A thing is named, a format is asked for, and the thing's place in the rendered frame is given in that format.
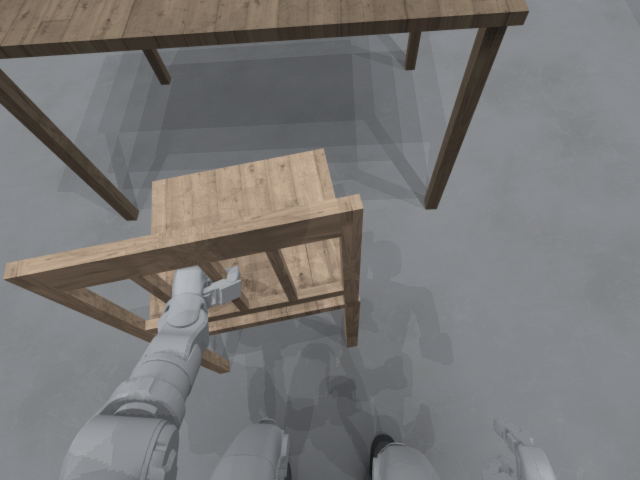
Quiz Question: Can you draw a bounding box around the robot right foot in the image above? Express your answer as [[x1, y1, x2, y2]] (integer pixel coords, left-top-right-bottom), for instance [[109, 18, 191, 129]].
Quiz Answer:
[[370, 435, 395, 480]]

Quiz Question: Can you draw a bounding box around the table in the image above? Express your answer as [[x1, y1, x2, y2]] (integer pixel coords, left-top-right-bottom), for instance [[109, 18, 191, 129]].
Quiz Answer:
[[0, 0, 529, 221]]

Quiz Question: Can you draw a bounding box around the chair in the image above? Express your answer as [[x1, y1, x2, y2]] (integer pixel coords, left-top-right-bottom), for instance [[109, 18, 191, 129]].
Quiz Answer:
[[3, 148, 363, 374]]

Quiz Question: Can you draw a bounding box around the robot left upper arm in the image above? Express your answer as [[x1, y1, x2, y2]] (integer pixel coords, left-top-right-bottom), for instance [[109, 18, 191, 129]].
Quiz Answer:
[[63, 415, 179, 480]]

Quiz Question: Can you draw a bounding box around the left robot hand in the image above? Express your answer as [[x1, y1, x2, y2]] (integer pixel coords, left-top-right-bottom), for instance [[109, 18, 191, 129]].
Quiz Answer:
[[172, 257, 241, 309]]

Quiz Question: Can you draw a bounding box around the right robot shin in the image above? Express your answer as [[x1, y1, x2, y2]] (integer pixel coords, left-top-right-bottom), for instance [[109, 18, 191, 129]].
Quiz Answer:
[[379, 443, 406, 454]]

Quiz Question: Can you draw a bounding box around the right robot hand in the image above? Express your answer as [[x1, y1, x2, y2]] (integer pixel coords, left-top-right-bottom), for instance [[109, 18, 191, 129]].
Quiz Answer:
[[482, 418, 556, 480]]

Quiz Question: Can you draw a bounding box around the robot left forearm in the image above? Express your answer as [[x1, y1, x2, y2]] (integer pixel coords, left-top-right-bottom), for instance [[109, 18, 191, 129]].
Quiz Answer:
[[59, 294, 209, 480]]

